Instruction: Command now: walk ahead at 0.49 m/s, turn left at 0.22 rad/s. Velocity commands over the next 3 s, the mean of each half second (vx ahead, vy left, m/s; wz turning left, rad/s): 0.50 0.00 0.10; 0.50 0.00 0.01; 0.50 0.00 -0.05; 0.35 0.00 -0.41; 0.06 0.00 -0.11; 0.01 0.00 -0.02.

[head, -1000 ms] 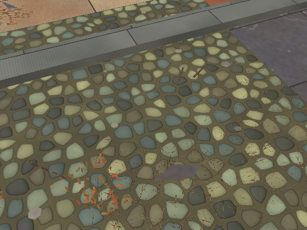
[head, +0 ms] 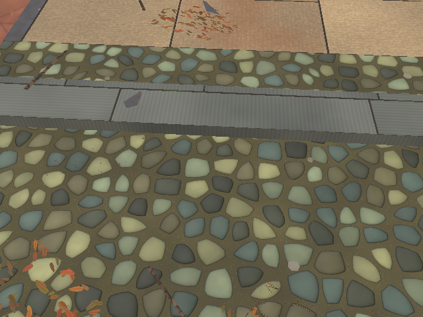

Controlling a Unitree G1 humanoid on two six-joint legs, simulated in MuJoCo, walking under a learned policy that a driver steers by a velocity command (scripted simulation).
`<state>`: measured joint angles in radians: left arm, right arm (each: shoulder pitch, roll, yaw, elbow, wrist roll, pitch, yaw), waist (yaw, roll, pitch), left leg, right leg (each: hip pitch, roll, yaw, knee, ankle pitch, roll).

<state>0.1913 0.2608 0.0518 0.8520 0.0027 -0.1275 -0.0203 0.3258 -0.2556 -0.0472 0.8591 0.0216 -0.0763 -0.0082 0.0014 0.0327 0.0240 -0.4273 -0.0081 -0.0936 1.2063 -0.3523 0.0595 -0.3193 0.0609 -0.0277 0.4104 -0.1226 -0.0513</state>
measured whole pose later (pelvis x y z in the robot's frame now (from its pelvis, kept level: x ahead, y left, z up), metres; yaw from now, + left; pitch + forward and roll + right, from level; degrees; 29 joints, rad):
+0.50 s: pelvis +0.27 +0.07 +0.00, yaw +1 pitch +2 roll -1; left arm 0.29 0.29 0.03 0.90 -0.02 -0.10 -0.01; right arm 0.21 -0.25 -0.04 0.77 0.00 -0.09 0.03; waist 0.01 -0.03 0.01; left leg -0.32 -0.02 0.05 0.45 -0.16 0.06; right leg -0.47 -0.06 0.02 1.14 -0.33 -0.04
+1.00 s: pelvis +0.55 +0.02 -0.01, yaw +1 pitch +2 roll +1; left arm 0.10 0.26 0.04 0.80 -0.01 -0.10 -0.04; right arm 0.37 -0.27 -0.04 0.92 0.02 -0.08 0.00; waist -0.03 0.01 0.03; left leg -0.28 0.00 -0.04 1.10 -0.45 0.04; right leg -0.43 0.02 -0.06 0.54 -0.15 -0.06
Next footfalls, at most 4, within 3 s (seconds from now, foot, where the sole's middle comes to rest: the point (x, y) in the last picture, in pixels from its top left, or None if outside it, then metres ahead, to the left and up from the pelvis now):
0.36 left None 0.36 0.16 -0.77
0.90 right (242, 257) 0.67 -0.07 -0.77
1.46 left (175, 184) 0.97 0.18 -0.77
1.96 right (243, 160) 1.09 -0.09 -0.77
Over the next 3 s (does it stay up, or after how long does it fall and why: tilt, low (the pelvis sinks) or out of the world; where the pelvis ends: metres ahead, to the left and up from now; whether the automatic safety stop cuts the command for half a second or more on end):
stays up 1.07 0.08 0.00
